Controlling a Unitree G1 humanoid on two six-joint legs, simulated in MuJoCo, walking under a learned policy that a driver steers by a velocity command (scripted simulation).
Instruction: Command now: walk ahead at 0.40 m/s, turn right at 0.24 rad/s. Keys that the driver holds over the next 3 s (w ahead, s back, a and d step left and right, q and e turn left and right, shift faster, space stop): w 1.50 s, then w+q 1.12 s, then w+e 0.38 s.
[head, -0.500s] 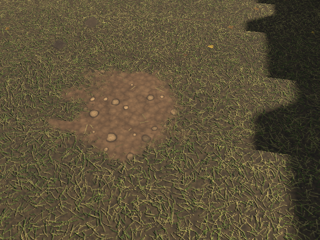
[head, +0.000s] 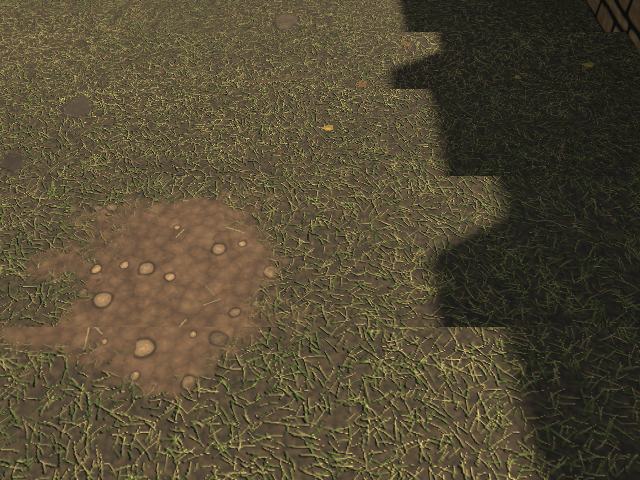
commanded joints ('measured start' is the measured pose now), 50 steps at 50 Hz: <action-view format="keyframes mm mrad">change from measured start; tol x32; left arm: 1 -33 115 28 -40 14 0 4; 26 -425 41 -39 -32 47 44 13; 32 532 191 49 262 55 35 -7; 37 -36 -15 -25 145 34 4 21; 50 137 105 28 280 49 -7 -2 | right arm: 1 34 -90 -19 -72 18 -60 2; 31 641 84 22 308 -39 -15 84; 34 49 -72 -17 66 34 -51 86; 50 -306 -77 -34 7 -4 8 40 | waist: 1 -63 -68 15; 3 -161 269 -89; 27 -178 2 167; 32 140 -224 -537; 37 -111 -21 79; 50 -36 -42 75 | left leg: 1 221 7 -26 -57 37 81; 4 564 420 -792 -317 17 478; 12 234 164 -151 -308 405 297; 26 286 139 -188 -40 152 204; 30 -50 22 -85 613 366 72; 31 -227 -107 -57 1118 -386 -14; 33 -784 -113 -102 1381 -431 -38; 40 -166 150 -72 230 104 50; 50 -142 17 1 23 335 100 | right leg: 1 -210 -225 264 -27 -170 -156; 6 -829 -87 52 857 -60 71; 18 -545 -201 -162 159 795 91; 26 -381 -210 -163 -57 594 54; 29 115 -175 -250 -184 680 28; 32 1180 -539 215 290 1424 -415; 34 633 -525 220 -31 634 -286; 37 -100 -429 50 -299 664 -248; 50 119 -328 -152 -233 501 -112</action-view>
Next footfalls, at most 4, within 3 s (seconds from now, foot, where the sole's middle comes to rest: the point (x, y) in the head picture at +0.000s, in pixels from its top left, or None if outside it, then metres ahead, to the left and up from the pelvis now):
0.02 left None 0.06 0.11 -0.77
0.60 right None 0.47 -0.14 -0.92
1.04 left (324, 375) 0.81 0.07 -0.92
1.72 right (425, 302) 1.16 -0.22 -1.07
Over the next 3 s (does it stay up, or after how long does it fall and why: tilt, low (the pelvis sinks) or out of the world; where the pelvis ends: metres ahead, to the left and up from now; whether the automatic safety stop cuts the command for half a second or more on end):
stays up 1.62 0.16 -0.33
